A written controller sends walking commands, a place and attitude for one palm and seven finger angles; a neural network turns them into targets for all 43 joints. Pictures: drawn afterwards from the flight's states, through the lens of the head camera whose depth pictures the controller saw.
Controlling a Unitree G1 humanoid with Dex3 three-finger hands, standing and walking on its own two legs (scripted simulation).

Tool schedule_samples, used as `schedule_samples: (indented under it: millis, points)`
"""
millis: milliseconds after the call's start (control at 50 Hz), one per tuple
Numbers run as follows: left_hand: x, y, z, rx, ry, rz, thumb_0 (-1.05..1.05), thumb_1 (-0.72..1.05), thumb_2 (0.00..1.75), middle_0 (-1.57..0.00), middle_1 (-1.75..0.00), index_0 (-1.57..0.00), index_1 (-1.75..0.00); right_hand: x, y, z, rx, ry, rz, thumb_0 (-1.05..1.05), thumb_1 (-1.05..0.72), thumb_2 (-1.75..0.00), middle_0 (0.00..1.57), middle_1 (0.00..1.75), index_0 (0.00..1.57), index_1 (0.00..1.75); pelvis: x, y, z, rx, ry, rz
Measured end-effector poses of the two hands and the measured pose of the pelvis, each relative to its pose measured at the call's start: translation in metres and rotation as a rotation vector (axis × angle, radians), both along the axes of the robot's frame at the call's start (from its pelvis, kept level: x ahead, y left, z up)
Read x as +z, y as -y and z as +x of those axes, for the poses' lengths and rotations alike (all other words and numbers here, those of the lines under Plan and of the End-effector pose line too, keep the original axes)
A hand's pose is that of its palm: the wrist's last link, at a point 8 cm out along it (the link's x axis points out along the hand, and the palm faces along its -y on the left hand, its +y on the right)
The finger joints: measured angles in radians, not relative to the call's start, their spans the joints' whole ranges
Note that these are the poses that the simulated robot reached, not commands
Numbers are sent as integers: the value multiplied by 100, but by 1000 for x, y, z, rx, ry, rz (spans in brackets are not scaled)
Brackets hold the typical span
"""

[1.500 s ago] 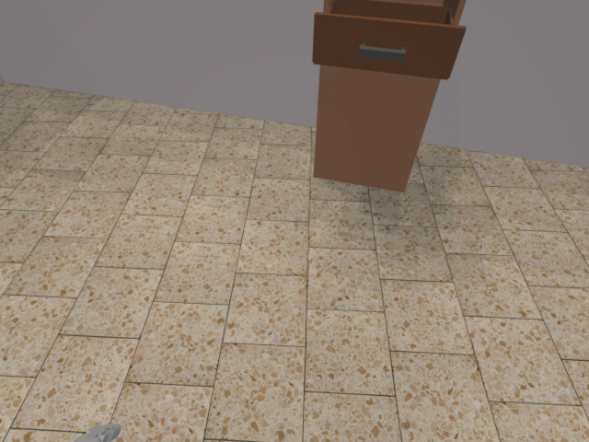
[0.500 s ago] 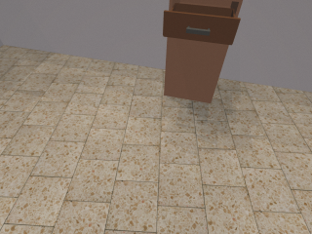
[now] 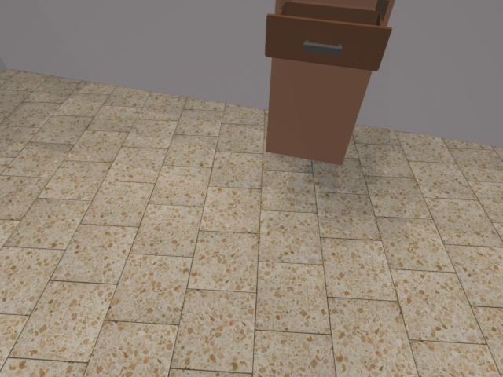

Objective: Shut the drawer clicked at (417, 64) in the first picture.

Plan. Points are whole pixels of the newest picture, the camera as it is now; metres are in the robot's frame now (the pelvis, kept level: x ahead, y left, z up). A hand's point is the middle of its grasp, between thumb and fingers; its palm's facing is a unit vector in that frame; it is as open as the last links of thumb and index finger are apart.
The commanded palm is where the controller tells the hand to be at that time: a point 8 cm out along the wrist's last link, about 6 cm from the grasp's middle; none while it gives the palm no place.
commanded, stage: walk to a spot facing it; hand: left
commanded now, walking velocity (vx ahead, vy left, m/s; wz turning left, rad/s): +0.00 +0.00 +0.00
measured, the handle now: (322, 46) +1.15 -0.17 +0.03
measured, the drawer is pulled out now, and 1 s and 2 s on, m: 0.30 0.30 0.30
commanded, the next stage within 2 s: turn to face it in 1.54 s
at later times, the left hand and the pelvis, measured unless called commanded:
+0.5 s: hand out of the picture +0.08 +0.15 -0.18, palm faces -0.09 -0.98 -0.20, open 7.4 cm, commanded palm none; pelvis +0.07 -0.04 -0.02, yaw -10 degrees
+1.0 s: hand (195, 265) +0.39 +0.16 -0.18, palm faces -0.36 -0.91 -0.21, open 7.4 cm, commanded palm none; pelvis +0.28 -0.02 -0.01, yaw -27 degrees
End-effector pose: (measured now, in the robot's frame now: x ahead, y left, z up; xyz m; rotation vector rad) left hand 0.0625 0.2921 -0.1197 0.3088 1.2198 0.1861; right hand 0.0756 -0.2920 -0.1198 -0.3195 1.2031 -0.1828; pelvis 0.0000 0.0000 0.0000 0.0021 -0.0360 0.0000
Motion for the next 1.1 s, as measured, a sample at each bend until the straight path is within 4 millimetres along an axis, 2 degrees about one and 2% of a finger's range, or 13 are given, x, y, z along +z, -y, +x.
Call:
schedule_samples:
  millis: [200,300,400,440,520,600,660,720,800,860,920,980,1100]
  points:
    - [-12,13,-5,-2,-45,-35,1,90,89,-20,-29,-20,-30,-9,-11,-6,-35,2,28,0,-91,-90,20,30,20,30,-5,0,10,-48,-8,-1]
    - [-25,37,-9,-23,-120,-85,1,91,89,-19,-29,-20,-30,-25,-20,-28,-122,-24,79,0,-91,-90,20,30,20,30,-13,7,27,-112,-18,12]
    - [-35,70,10,-52,-133,-111,1,91,89,-20,-29,-20,-30,-49,-14,-55,-209,-112,119,0,-91,-90,21,30,20,30,-26,25,48,-150,-11,-3]
    - [-35,81,14,-32,-111,-117,1,91,89,-20,-29,-20,-30,-49,-13,-56,-218,-163,128,1,-91,-90,20,30,20,30,-25,31,57,-153,-13,-6]
    - [-26,99,14,-34,-167,-133,1,91,89,-20,-29,-20,-30,-36,-10,-23,-237,-130,139,1,-91,-90,20,30,20,30,-13,37,79,-190,-24,2]
    - [-19,107,22,-59,-252,-146,1,90,89,-20,-29,-20,-30,-23,-8,31,-262,-13,151,1,-91,-90,20,30,20,30,-4,38,104,-230,-43,11]
    - [-17,105,39,-73,-288,-145,1,90,89,-20,-29,-20,-30,-17,-10,77,-266,63,157,1,-91,-90,20,30,20,30,-3,35,126,-258,-53,10]
    - [-21,97,67,-80,-299,-137,1,90,89,-20,-29,-20,-30,-14,-13,125,-251,120,158,1,-91,-90,20,30,20,30,-6,31,153,-281,-56,6]
    - [-34,79,118,-91,-296,-126,1,90,89,-20,-29,-20,-30,-15,-20,188,-233,192,134,1,-91,-90,20,30,20,30,-17,21,198,-316,-54,1]
    - [-50,65,170,-137,-290,-117,1,90,89,-20,-29,-20,-30,-18,-22,215,-262,252,97,1,-91,-90,20,30,20,30,-29,14,227,-370,-42,-5]
    - [-48,64,239,-220,-232,-106,1,91,89,-20,-29,-20,-30,-13,-26,209,-335,236,91,0,-91,-90,20,30,20,30,-23,15,250,-418,-28,0]
    - [-37,77,317,-303,-129,-110,1,91,89,-19,-29,-20,-30,-12,-34,187,-423,159,95,0,-91,-90,20,30,20,30,-13,18,272,-454,-28,1]
    - [-14,136,449,-468,40,-136,1,91,90,-19,-29,-19,-30,-14,-35,132,-609,-21,86,-1,-94,-90,20,30,20,30,-5,32,315,-526,-33,11]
